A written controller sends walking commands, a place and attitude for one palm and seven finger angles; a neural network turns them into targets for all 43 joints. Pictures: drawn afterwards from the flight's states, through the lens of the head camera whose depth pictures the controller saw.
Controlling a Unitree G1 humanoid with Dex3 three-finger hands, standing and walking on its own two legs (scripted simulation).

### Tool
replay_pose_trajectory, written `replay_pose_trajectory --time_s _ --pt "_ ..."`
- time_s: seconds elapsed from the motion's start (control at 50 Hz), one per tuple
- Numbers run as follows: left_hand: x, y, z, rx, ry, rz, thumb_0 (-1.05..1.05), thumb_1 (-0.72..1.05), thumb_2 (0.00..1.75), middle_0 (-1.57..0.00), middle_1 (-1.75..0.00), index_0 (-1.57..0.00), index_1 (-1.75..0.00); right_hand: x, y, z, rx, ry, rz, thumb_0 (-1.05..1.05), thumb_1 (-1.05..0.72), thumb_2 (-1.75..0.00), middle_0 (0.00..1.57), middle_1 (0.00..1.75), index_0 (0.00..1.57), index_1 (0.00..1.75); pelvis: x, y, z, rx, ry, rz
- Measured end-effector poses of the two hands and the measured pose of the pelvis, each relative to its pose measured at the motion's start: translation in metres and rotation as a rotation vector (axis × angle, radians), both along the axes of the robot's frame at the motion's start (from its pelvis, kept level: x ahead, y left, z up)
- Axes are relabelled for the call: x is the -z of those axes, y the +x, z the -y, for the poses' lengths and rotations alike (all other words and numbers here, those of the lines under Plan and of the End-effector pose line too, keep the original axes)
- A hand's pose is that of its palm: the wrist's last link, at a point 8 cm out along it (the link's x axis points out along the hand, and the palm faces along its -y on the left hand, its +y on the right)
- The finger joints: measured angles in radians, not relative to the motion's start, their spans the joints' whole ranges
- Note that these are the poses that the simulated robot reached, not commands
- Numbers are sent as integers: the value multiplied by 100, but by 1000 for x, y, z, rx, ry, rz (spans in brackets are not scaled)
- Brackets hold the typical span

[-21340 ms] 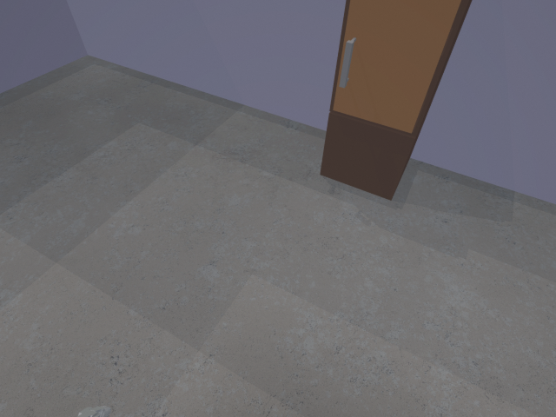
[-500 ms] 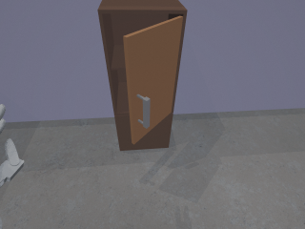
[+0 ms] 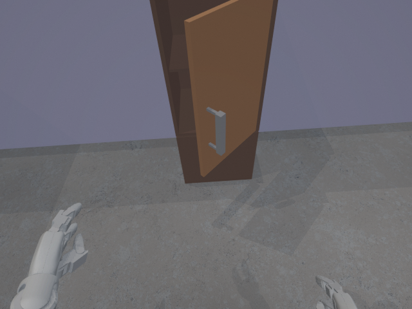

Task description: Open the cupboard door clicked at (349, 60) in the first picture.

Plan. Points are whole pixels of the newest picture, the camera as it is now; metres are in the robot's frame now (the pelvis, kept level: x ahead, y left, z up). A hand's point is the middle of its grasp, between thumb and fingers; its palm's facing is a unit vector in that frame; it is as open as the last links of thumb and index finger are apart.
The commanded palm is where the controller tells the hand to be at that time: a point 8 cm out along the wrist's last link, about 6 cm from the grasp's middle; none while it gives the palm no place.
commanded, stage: let the arm hang, fingers relaxed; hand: left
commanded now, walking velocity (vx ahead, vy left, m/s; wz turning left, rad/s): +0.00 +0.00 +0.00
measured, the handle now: (215, 131) +0.67 +0.02 -0.10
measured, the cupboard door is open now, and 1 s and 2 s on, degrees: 45 45 45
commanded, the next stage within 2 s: look to check the result in 0.98 s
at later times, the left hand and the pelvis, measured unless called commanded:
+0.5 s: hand out of the picture -0.03 +0.19 -0.16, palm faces +0.01 -0.97 -0.24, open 7.3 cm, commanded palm none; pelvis -0.01 +0.00 +0.02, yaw +0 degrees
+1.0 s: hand out of the picture -0.01 +0.17 -0.16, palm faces +0.02 -0.98 -0.19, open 7.4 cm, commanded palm none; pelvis -0.01 +0.00 +0.02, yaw +0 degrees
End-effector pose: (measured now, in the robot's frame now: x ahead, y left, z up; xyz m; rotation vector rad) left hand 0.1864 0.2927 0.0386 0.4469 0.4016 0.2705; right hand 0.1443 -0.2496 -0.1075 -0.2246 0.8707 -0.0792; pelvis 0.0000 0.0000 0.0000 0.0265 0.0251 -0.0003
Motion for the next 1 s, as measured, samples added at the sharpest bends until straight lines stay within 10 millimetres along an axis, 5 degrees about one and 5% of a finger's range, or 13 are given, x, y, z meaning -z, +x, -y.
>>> replay_pose_trajectory --time_s 0.08,0.14,0.18,0.32,0.46,0.68,1.0 --pt "107 -49 34 -30 -177 -463 1 90 90 -20 -29 -19 -30 7 -15 8 32 -13 -88 1 -90 -90 20 30 20 30 -1 -4 2 6 -1 17" --pt "154 -101 68 -35 -299 -701 1 90 90 -20 -29 -20 -30 4 -39 14 72 -41 -171 1 -90 -90 20 30 20 30 -4 -4 5 6 -3 34" --pt "168 -129 77 -100 -353 -777 0 94 90 -21 -29 -20 -30 2 -59 16 88 -61 -241 1 -91 -90 20 30 20 30 -7 -5 7 2 -10 42" --pt "172 -191 63 -195 -360 -931 -1 97 90 -21 -30 -20 -30 10 -124 7 115 -57 -462 1 -91 -90 20 30 20 30 -14 -9 9 -10 -32 54" --pt "162 -220 52 -238 -323 -1005 0 93 90 -21 -29 -20 -30 22 -167 -17 141 17 -559 1 -91 -90 20 30 20 30 -17 -13 4 -5 -31 56" --pt "163 -204 61 -211 -335 -962 1 91 90 -20 -29 -20 -30 29 -197 -44 172 86 -604 0 -91 -90 20 30 20 30 -16 -16 0 3 -24 56" --pt "168 -196 72 -192 -368 -949 1 91 90 -20 -29 -20 -30 27 -187 -44 190 73 -571 0 -91 -90 20 30 20 30 -16 -12 -2 8 -23 53"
